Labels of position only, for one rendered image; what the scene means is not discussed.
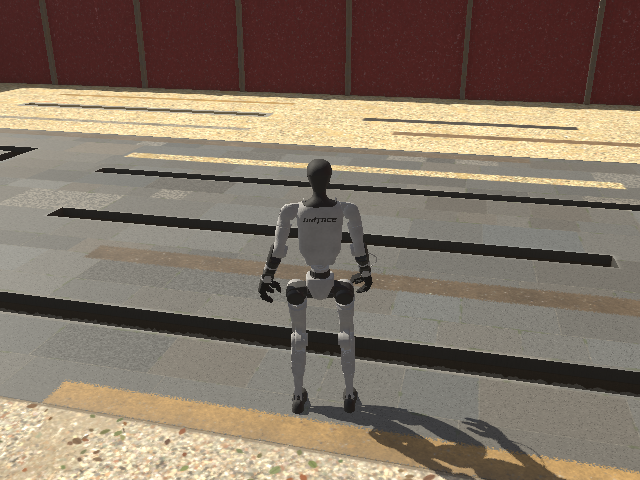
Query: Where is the robot left forearm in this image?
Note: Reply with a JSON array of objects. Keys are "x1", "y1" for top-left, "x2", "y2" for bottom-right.
[{"x1": 261, "y1": 243, "x2": 281, "y2": 283}]

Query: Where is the robot right forearm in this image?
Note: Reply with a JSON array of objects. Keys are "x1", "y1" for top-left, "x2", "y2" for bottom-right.
[{"x1": 355, "y1": 242, "x2": 371, "y2": 277}]

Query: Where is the right robot upper arm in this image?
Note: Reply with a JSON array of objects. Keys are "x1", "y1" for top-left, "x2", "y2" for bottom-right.
[{"x1": 340, "y1": 202, "x2": 366, "y2": 257}]

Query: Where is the robot right hand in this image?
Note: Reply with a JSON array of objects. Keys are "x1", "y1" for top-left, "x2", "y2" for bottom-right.
[{"x1": 350, "y1": 273, "x2": 373, "y2": 293}]

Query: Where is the left robot thigh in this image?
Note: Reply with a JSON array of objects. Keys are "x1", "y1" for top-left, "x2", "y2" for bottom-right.
[{"x1": 286, "y1": 279, "x2": 308, "y2": 350}]

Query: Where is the humanoid robot torso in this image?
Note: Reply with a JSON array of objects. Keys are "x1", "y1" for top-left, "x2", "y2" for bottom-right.
[{"x1": 296, "y1": 197, "x2": 343, "y2": 300}]

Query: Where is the left robot upper arm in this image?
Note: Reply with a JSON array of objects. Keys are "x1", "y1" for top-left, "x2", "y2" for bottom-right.
[{"x1": 272, "y1": 202, "x2": 299, "y2": 259}]

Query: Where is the robot left hand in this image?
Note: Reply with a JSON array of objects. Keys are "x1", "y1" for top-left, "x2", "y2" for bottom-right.
[{"x1": 258, "y1": 279, "x2": 281, "y2": 303}]

